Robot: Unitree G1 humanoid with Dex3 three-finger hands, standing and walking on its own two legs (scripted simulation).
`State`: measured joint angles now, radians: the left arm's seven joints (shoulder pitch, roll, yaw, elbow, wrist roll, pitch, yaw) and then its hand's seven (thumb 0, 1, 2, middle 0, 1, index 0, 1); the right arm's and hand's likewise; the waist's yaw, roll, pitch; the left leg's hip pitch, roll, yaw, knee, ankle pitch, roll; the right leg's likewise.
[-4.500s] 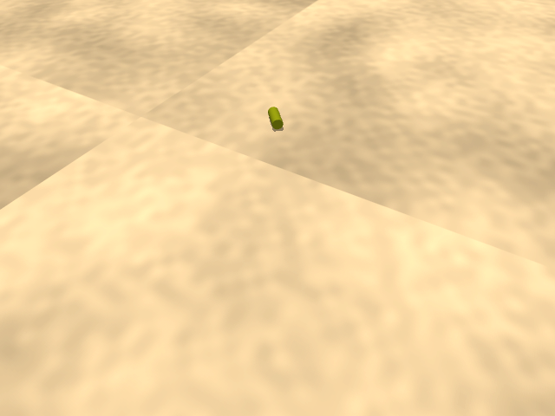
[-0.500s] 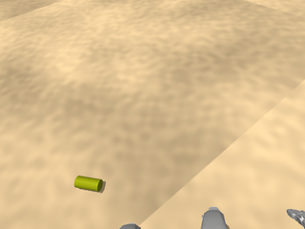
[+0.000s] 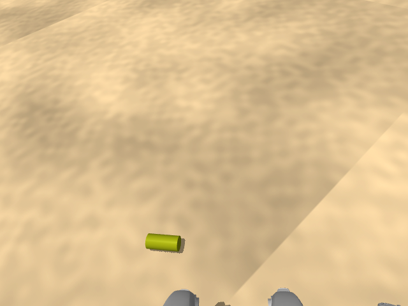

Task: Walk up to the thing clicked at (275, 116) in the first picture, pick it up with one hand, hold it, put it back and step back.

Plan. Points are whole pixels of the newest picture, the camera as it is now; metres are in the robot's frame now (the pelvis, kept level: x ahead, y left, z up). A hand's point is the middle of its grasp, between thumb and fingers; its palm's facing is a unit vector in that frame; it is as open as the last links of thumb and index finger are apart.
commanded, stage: walk up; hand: left
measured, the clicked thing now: (163, 242) +0.50 +0.32 -0.69
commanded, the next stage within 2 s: stand in 1.92 s
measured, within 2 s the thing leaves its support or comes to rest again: neither
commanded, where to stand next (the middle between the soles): +0.08 +0.01 m, yaw -4 degrees
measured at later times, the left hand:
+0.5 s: hand out of the picture +0.14 +0.32 -0.15, palm faces -0.14 -0.93 -0.34, open 7.4 cm
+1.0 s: hand out of the picture +0.14 +0.27 -0.12, palm faces -0.12 -0.92 -0.37, open 7.4 cm
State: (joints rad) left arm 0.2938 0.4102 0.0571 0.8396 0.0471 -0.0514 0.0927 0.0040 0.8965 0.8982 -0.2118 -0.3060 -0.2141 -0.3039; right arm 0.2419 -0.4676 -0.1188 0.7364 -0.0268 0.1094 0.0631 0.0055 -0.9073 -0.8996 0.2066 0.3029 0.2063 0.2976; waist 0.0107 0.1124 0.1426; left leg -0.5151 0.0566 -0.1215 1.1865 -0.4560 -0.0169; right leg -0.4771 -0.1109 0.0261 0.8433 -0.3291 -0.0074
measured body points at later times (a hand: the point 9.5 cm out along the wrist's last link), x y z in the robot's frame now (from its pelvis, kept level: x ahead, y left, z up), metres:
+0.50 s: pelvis +0.01 +0.07 +0.01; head +0.07 +0.08 +0.46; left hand +0.14 +0.37 -0.12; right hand -0.02 -0.28 -0.07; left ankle +0.00 +0.21 -0.70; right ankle +0.02 -0.08 -0.69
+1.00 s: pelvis +0.01 +0.03 +0.03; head +0.03 +0.01 +0.48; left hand +0.14 +0.32 -0.09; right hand +0.05 -0.29 -0.11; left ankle +0.05 +0.18 -0.69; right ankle +0.02 -0.09 -0.70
